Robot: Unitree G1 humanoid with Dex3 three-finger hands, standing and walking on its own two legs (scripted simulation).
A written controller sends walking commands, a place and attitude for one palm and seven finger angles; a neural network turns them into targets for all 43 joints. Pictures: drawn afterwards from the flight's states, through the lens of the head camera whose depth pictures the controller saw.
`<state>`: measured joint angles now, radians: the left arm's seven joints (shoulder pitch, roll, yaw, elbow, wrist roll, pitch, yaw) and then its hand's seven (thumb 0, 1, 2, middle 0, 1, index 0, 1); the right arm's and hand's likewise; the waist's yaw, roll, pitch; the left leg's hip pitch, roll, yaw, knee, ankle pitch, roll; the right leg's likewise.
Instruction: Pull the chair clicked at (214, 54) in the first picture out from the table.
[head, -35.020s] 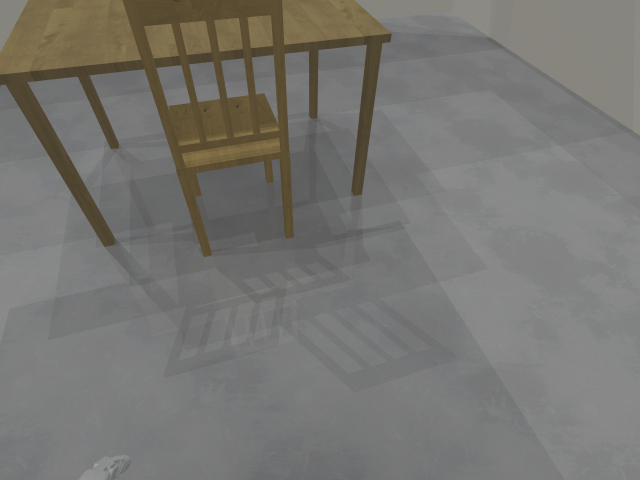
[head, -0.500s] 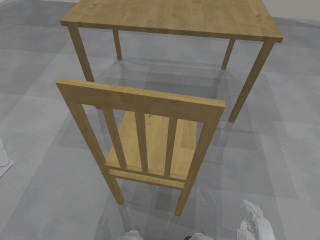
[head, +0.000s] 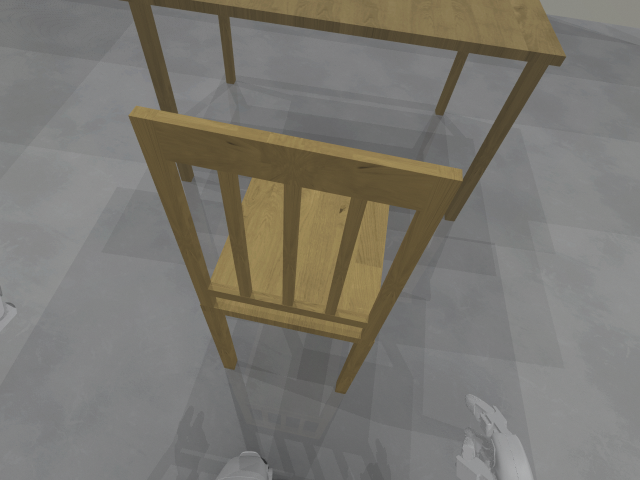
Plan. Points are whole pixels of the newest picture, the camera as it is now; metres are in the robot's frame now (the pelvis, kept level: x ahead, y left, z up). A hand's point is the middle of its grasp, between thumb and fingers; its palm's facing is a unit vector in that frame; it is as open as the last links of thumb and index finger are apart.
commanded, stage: stop stepping back and stand still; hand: left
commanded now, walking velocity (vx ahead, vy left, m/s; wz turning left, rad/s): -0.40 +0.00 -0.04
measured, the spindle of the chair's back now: (290, 254) +0.44 +0.08 -0.06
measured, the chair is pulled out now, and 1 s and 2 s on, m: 0.57 0.57 0.57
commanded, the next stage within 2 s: let the arm hang, fingers relaxed in 0.84 s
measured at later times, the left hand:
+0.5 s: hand (13, 440) +0.13 +0.23 +0.17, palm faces +0.37 -0.81 -0.45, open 7.5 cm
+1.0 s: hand (47, 450) +0.13 +0.24 +0.11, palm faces +0.30 -0.82 -0.49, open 7.4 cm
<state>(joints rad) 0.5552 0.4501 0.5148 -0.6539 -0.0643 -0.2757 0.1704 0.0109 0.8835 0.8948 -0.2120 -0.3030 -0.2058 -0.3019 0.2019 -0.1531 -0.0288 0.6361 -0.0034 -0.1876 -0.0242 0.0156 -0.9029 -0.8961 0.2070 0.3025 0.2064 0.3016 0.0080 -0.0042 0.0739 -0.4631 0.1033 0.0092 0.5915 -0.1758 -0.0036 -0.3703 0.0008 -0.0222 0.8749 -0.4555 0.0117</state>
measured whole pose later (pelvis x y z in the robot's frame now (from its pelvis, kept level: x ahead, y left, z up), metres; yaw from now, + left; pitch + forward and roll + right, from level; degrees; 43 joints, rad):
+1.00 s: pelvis -0.09 -0.02 +0.00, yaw +0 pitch -1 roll -2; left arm 0.42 0.41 0.29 -0.22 0.01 -0.16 0.09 0.00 0.89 0.90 -0.21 -0.30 -0.20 -0.30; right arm 0.21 -0.24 -0.03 0.72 0.00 -0.14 -0.01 0.01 -0.90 -0.90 0.21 0.30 0.21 0.30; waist 0.00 0.05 0.01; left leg -0.37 0.01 -0.06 0.55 -0.17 -0.01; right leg -0.24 -0.03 -0.04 0.52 -0.26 0.03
